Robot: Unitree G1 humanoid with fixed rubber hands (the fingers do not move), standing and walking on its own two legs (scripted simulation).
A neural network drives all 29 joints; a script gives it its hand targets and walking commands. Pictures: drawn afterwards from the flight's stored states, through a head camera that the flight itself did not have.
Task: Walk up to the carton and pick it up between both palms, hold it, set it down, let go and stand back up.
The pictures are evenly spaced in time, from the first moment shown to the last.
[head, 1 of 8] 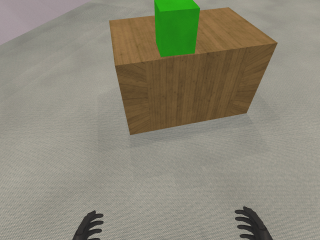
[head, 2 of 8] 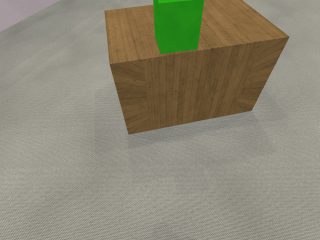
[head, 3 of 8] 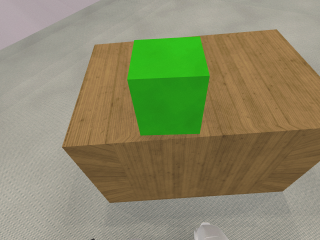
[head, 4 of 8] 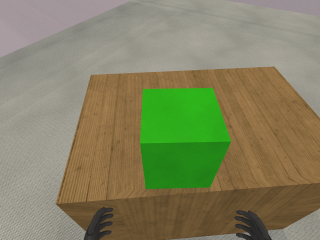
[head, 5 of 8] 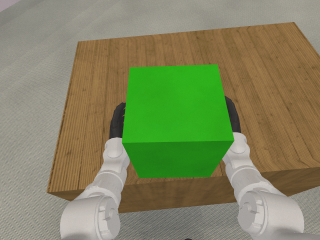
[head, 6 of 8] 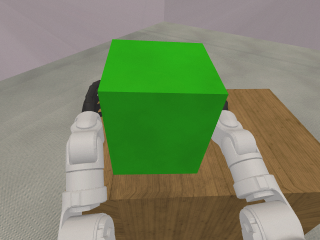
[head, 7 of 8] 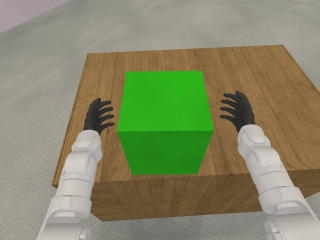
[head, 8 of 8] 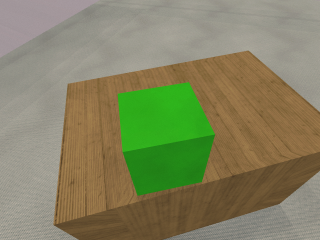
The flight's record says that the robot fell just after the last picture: no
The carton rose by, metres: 0.22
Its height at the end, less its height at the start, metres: +0.00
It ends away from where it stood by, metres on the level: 0.03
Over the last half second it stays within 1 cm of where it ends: yes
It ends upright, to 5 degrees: yes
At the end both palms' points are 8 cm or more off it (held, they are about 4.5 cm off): yes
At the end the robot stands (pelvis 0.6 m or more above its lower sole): yes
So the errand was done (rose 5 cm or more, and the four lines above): yes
